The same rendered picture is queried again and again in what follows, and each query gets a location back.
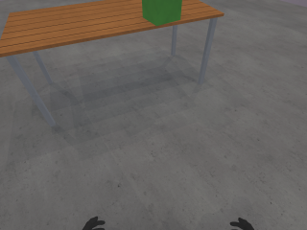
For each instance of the table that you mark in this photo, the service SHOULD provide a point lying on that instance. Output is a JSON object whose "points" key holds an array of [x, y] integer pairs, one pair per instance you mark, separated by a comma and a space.
{"points": [[40, 29]]}

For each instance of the robot left hand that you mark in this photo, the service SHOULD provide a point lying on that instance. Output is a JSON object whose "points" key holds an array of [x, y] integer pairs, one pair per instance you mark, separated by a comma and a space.
{"points": [[93, 222]]}

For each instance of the carton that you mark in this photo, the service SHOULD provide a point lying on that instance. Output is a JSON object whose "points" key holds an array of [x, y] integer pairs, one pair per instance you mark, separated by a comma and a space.
{"points": [[160, 12]]}

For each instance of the robot right hand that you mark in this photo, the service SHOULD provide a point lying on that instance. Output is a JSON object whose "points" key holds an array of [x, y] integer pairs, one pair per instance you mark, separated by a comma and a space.
{"points": [[243, 224]]}

